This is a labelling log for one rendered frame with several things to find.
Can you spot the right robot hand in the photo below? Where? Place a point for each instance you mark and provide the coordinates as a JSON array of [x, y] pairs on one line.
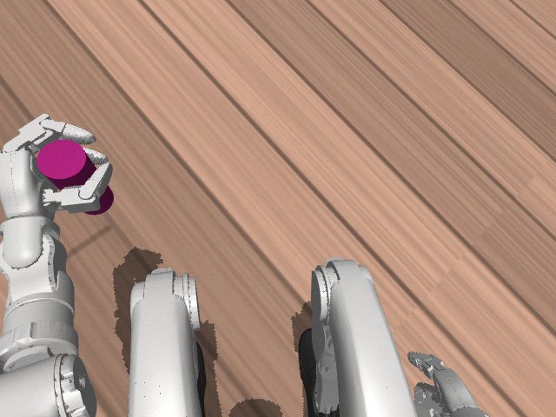
[[448, 394]]

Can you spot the left robot arm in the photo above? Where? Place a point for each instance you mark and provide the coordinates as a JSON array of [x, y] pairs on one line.
[[41, 373]]

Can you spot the can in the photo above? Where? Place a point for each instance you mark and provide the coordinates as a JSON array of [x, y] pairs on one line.
[[65, 164]]

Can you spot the right robot foot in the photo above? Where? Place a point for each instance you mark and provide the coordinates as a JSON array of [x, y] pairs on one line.
[[307, 364]]

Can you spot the left robot hand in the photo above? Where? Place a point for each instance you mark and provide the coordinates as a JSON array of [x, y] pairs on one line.
[[25, 190]]

